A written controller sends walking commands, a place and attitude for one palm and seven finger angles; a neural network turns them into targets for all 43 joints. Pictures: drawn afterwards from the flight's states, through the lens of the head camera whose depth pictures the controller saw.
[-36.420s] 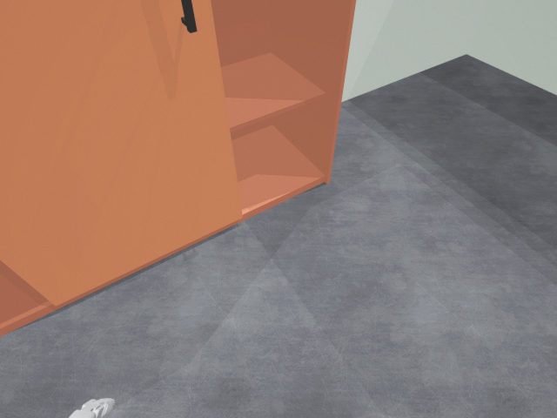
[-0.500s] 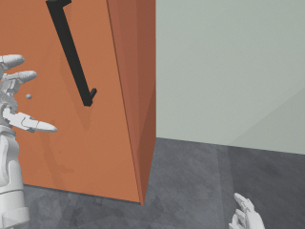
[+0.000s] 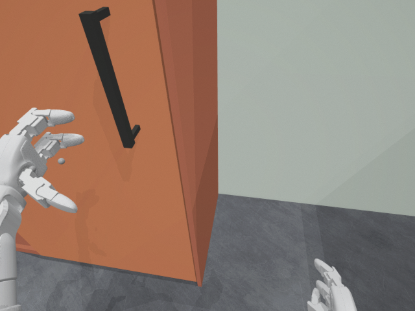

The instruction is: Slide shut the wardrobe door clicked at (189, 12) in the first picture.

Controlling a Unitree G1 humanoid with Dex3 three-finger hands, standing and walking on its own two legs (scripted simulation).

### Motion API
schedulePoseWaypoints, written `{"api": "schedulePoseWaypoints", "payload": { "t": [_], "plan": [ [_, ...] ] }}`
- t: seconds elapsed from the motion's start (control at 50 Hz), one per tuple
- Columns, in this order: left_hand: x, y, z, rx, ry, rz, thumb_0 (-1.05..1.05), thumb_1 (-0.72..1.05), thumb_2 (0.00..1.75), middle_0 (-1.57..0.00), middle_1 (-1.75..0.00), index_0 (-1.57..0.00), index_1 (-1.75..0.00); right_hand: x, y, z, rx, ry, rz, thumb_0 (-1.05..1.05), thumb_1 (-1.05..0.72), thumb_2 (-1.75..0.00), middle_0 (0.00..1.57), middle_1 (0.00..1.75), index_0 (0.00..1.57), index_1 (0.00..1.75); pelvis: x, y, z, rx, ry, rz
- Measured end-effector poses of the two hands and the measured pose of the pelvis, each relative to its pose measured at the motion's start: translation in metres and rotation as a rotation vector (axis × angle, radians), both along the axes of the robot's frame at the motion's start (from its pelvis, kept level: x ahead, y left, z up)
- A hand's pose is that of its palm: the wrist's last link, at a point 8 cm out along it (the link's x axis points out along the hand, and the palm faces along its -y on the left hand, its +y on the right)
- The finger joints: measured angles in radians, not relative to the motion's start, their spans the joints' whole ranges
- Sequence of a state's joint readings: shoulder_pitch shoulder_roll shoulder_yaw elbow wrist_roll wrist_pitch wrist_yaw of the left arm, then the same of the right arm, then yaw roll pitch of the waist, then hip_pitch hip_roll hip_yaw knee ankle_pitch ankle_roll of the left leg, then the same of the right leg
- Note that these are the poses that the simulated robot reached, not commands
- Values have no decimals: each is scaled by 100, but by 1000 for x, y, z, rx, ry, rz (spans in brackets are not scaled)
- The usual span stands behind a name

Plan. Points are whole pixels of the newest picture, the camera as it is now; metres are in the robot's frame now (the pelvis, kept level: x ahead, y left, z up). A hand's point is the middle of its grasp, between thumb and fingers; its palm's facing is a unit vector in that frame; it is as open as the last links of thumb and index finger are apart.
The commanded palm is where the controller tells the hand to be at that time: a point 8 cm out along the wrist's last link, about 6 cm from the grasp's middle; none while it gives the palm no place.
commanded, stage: draw the hand back to the body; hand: left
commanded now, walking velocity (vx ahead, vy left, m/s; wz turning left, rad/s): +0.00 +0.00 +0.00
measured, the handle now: (117, 86) +0.42 +0.23 +0.26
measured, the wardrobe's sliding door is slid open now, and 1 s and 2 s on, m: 0.00 0.00 0.00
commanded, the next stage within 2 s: step back with the hand held close in 1.36 s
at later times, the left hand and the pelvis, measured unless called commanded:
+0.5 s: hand (48, 184) +0.23 +0.28 +0.19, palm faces +0.51 -0.82 -0.27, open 13.4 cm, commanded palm +0.17 +0.31 +0.20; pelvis +0.00 +0.00 +0.00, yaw -1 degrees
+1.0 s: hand (61, 196) +0.22 +0.27 +0.17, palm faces +0.47 -0.80 -0.37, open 8.6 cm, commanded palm +0.16 +0.30 +0.19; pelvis +0.02 +0.01 +0.01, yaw -2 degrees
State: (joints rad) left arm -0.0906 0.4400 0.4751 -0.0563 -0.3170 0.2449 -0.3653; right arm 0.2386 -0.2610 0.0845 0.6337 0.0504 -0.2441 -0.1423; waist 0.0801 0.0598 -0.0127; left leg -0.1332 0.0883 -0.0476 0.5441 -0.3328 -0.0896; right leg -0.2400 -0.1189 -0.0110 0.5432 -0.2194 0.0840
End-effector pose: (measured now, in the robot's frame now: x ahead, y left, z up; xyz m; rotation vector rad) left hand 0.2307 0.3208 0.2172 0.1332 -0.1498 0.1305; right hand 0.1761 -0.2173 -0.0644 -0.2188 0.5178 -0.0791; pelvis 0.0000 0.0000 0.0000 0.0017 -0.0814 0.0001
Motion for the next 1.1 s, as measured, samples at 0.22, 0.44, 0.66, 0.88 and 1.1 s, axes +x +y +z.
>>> {"api": "schedulePoseWaypoints", "payload": {
  "t": [0.22,0.44,0.66,0.88,1.1],
  "plan": [
    [-23,9,-4,-52,29,-22,-1,-55,20,-25,-115,-26,-115,10,-3,16,17,-67,24,1,-90,-90,20,30,20,30,4,-1,1,-5,-7,-13],
    [-43,0,-14,176,-103,318,-1,-36,29,-24,-103,-25,-104,7,-1,18,-22,-66,29,1,-90,-90,20,30,20,30,1,-2,3,-11,-7,-23],
    [-51,-8,-15,280,-167,393,-1,1,47,-23,-82,-24,-82,-12,-2,-7,-25,71,-18,1,-90,-90,20,30,20,30,9,4,5,-6,-17,-27],
    [-46,-16,-24,312,-117,345,0,40,66,-22,-59,-23,-59,-8,-5,-4,-16,59,-63,1,-90,-90,20,30,20,30,15,7,6,-4,-17,-44],
    [-56,-17,-33,301,-84,358,1,76,83,-21,-37,-22,-38,5,-7,5,-38,30,-52,1,-90,-90,20,30,20,30,17,6,6,-9,-22,-38]
  ]
}}
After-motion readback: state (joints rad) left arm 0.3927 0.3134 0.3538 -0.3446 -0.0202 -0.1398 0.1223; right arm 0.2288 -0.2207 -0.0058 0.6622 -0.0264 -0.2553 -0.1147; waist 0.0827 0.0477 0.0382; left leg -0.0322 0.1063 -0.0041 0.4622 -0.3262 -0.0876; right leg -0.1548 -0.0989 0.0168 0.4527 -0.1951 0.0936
